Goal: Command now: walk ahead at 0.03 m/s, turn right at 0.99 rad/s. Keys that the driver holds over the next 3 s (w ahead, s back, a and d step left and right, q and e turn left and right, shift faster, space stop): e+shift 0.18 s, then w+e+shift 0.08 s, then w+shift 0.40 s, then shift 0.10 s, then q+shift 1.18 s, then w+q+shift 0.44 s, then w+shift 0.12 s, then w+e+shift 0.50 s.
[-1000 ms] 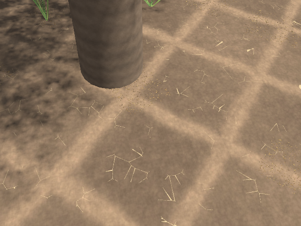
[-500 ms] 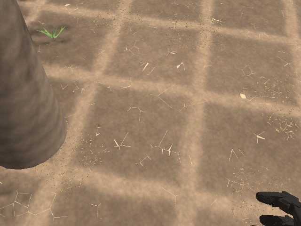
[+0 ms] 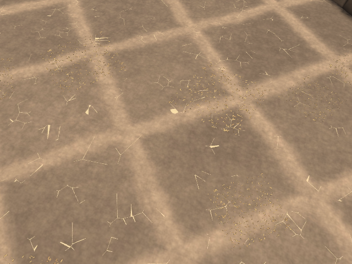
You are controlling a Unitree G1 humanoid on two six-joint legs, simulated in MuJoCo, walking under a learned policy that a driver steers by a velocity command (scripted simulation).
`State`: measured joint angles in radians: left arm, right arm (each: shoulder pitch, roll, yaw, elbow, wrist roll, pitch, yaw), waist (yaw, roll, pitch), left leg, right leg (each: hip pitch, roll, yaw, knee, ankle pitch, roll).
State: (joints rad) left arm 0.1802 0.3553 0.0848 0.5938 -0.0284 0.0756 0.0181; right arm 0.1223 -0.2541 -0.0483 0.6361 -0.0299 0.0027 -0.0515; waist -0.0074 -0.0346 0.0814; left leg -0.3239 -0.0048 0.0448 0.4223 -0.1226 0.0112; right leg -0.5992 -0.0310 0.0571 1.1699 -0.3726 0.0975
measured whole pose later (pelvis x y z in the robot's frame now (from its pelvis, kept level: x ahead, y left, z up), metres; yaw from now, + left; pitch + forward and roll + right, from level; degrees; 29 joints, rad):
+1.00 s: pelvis +0.38 -0.11 +0.01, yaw -18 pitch +3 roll +0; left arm 0.08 0.30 0.03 0.63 0.01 -0.08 0.01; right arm 0.33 -0.29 -0.05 0.79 0.02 -0.04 0.00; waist -0.06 -0.02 0.08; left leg -0.20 -0.06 -0.07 0.35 -0.20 0.04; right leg -0.62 0.00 0.08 0.80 -0.23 0.06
